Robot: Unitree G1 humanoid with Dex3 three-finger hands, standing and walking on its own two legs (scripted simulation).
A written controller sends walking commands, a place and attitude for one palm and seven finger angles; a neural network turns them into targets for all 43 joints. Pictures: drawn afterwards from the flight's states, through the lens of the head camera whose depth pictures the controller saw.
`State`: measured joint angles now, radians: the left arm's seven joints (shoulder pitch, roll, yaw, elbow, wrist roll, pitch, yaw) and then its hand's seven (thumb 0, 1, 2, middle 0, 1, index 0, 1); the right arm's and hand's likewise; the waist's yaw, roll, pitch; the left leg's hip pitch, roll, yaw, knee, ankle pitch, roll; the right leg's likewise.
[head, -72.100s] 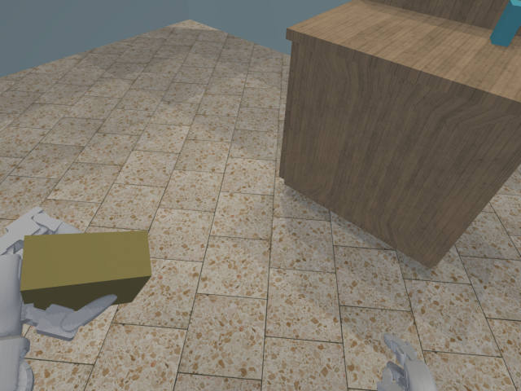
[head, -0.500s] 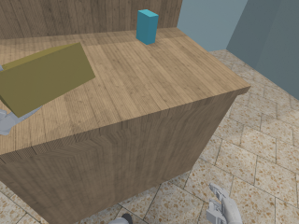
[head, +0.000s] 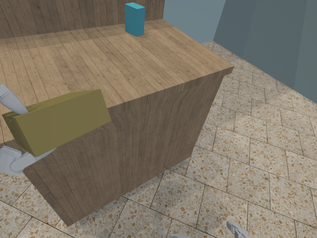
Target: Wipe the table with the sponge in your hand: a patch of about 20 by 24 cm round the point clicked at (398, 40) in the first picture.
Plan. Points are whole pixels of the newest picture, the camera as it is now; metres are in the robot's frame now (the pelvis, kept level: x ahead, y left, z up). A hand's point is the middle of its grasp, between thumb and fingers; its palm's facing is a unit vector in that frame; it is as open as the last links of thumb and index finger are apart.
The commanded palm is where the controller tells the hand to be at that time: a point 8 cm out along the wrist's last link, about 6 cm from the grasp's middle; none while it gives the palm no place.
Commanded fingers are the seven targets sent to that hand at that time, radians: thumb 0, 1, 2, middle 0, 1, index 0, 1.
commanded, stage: stop stepping back and stand still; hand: left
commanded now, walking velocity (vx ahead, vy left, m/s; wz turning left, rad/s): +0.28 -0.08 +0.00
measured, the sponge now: (68, 113) +0.27 +0.18 +0.23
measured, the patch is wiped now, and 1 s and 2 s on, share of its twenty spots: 0.90 0.90 0.90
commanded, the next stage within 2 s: stand and wait in 1.42 s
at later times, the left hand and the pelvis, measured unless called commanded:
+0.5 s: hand (49, 117) +0.23 +0.18 +0.27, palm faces +0.48 -0.81 -0.34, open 9.2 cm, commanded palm +0.18 +0.25 +0.29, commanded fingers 0.00 0.10 1.30 -1.20 -1.60 -1.20 -1.60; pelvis +0.03 -0.03 +0.00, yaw +2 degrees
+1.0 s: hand (6, 125) +0.21 +0.23 +0.27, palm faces +0.47 -0.79 -0.40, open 9.2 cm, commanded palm +0.16 +0.28 +0.29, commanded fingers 0.00 0.10 1.30 -1.20 -1.60 -1.20 -1.60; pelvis +0.01 +0.00 +0.00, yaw +2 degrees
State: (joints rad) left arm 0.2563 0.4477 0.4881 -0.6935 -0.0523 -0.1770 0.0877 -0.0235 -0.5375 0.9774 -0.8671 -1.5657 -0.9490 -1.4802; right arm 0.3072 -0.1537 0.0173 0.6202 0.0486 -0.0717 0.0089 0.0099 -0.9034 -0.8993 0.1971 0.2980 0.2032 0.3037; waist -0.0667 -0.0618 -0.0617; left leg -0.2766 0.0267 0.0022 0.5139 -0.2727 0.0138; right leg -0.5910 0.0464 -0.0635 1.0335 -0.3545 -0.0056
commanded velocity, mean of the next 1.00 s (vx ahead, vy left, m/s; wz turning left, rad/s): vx -0.03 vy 0.03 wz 0.00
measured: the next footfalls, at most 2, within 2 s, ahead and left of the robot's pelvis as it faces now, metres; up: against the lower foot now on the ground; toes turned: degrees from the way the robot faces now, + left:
right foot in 0.20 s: +0.09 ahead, -0.13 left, +0.00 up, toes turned +1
left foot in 0.52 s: +0.08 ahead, +0.14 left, +0.00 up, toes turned -2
